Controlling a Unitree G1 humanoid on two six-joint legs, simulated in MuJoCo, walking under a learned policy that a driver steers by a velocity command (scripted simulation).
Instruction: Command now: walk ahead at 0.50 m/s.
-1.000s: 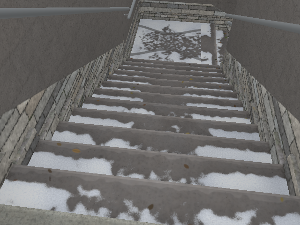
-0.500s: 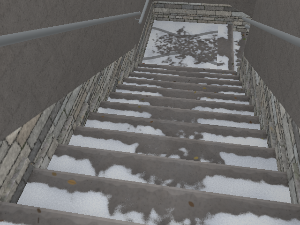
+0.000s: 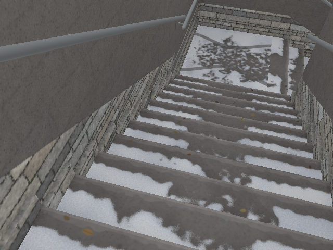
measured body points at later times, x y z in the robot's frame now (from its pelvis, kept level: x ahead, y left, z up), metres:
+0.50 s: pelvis +0.26 +0.07 -0.12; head +0.25 +0.07 +0.33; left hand +0.42 +0.30 -0.23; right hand +0.19 -0.17 -0.27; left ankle +0.17 +0.16 -0.82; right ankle +0.44 -0.12 -0.80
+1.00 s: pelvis +0.51 +0.00 -0.26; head +0.51 -0.01 +0.19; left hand +0.63 +0.22 -0.39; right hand +0.56 -0.30 -0.36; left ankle +0.74 +0.12 -0.93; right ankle +0.43 -0.08 -0.97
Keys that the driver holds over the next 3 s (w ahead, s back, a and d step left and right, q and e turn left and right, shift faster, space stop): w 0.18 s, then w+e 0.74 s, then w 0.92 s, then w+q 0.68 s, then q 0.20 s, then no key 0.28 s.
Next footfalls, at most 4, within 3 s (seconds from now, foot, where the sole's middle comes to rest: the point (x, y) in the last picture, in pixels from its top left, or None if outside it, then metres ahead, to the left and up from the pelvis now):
0.06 left None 0.21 0.16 -0.85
0.66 right None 0.47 -0.09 -1.00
1.18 left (175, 222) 0.77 0.07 -1.15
1.76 right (238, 204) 1.00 -0.30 -1.30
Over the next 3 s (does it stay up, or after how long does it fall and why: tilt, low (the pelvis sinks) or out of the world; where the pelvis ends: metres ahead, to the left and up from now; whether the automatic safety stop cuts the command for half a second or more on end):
stays up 1.46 -0.33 -0.83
